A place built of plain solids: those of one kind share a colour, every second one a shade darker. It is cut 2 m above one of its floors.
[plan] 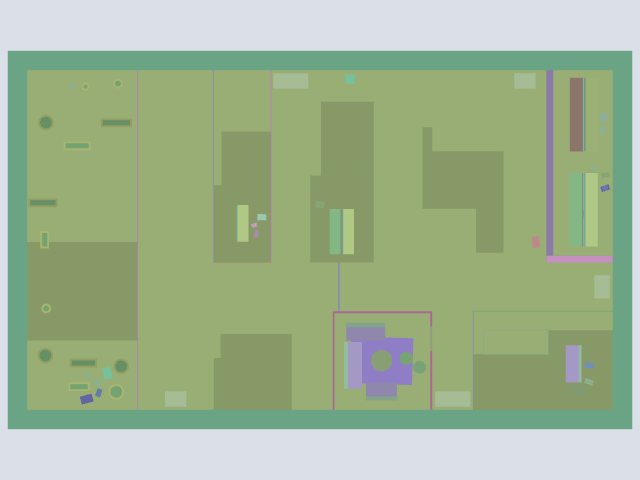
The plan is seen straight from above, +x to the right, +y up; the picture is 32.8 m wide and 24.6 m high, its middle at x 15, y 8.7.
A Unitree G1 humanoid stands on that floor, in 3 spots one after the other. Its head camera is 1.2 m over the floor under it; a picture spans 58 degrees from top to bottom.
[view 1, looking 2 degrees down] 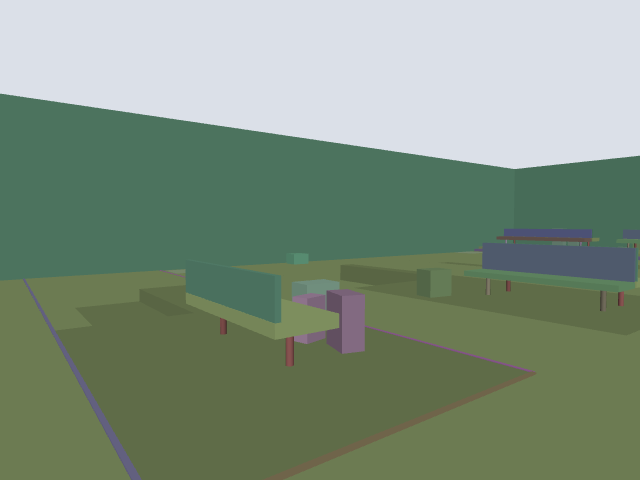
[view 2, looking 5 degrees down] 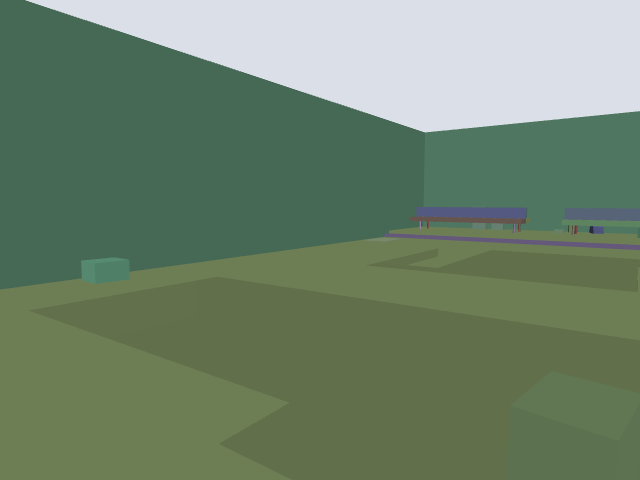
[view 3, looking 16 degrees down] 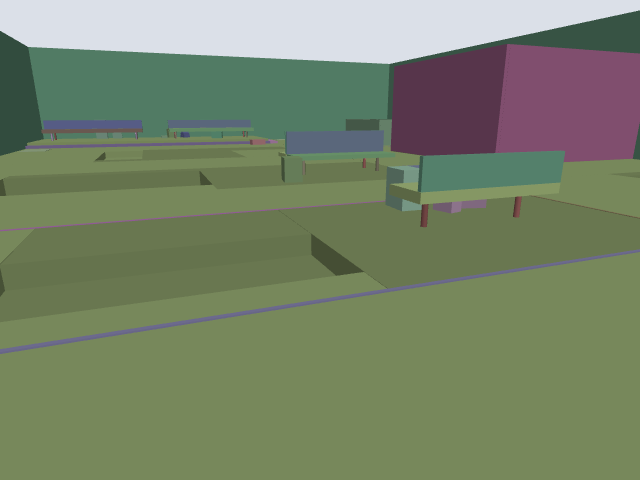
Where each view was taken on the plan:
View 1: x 9.04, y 5.83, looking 53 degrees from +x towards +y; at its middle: wall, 14.50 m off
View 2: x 13.13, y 10.38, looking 36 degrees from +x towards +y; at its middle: wall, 11.99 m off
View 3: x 7.05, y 12.99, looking -21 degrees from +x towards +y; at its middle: floor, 4.33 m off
